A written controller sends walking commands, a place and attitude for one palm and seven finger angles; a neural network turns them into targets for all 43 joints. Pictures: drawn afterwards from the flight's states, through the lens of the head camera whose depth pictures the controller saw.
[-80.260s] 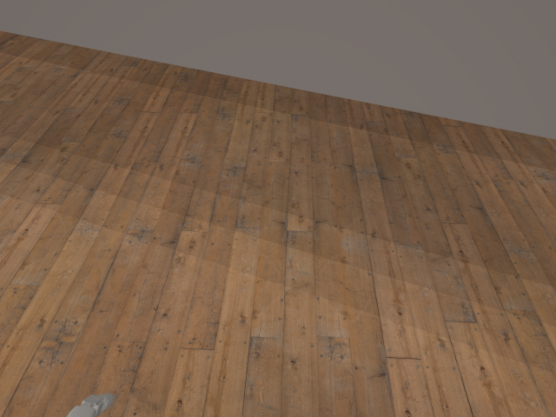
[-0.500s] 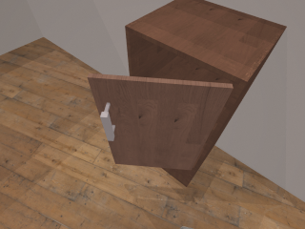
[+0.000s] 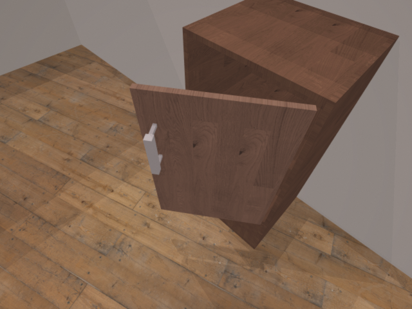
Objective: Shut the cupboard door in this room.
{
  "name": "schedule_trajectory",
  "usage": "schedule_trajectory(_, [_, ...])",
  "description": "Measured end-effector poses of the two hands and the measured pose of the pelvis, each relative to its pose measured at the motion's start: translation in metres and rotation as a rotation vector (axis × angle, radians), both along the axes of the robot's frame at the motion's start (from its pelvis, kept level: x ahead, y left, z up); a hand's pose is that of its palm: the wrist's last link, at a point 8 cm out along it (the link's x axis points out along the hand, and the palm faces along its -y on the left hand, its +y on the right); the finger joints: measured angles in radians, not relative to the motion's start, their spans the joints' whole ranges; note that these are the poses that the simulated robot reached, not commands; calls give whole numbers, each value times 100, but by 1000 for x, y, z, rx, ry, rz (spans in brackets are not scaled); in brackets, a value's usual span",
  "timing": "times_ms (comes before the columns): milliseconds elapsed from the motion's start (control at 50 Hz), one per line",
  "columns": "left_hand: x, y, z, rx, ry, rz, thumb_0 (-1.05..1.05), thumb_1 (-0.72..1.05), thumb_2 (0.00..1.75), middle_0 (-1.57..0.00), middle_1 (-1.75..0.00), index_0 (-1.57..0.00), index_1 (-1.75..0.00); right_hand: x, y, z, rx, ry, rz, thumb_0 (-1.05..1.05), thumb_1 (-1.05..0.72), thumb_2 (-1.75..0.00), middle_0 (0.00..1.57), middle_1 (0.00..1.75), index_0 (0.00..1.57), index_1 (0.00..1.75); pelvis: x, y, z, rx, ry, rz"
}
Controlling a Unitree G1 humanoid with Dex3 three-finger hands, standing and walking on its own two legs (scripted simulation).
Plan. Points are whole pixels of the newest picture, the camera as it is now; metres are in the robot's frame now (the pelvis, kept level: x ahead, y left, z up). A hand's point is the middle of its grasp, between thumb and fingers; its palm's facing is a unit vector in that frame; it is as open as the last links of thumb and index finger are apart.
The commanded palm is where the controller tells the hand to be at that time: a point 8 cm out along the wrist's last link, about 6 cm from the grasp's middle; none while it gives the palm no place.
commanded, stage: come to a stop and stand still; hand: left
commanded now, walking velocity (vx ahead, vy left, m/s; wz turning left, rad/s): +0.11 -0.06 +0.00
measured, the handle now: (155, 149) +0.48 +0.19 -0.04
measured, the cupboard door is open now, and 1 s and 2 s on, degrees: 34 34 34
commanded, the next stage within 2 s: look again from close up in 0.28 s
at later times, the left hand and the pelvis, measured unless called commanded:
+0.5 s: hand out of the picture +0.04 +0.18 -0.17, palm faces -0.04 -0.97 -0.23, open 7.3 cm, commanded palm none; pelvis +0.01 +0.00 -0.01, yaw -1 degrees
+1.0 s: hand out of the picture +0.03 +0.17 -0.17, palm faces +0.02 -0.97 -0.23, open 7.3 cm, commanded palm +0.11 +0.22 -0.07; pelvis +0.02 -0.01 +0.00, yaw -1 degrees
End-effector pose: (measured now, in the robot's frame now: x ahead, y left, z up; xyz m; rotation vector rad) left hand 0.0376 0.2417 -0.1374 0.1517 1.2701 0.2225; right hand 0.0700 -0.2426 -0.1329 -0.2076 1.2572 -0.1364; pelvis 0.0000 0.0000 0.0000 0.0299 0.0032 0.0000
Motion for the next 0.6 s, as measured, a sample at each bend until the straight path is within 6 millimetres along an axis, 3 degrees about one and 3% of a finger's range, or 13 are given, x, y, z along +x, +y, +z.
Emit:
schedule_trajectory(80, [-24, 15, -13, -27, 53, 19, 0, 91, 90, -21, -30, -20, -30, -26, 23, 4, -7, -1, -13, 0, -91, -90, 19, 30, 20, 30, -6, 13, -2, -14, -14, -2])
schedule_trajectory(220, [-42, 15, -5, -71, 106, 23, 0, 91, 90, -20, -30, -20, -29, -84, 53, 7, 28, 140, -45, 0, -93, -90, 20, 30, 20, 30, -1, 22, 9, -30, -1, 19])
schedule_trajectory(300, [-39, 5, -4, -81, 145, -1, 0, 91, 90, -20, -30, -20, -29, -107, 61, 4, 56, 206, -81, 0, -92, -90, 20, 30, 20, 30, 3, 19, 9, -17, 14, 9])
schedule_trajectory(400, [-18, -7, -5, -43, 155, -46, 1, 94, 90, -20, -30, -20, -29, -128, 56, -5, 92, 282, -134, 0, -91, -90, 20, 30, 20, 30, 9, 6, 3, -4, 30, -4])
schedule_trajectory(480, [-4, -17, -5, -11, 125, -91, 1, 94, 90, -20, -30, -20, -29, -121, 44, -22, 110, 281, -149, 0, -91, -90, 20, 30, 20, 30, 12, 1, -5, -44, 34, -18])
schedule_trajectory(600, [15, -21, -4, 8, 71, -78, 1, 95, 90, -20, -30, -20, -30, -78, 35, -25, 107, 153, -130, 0, -91, -90, 19, 30, 20, 30, 25, -5, -5, -31, 11, -15])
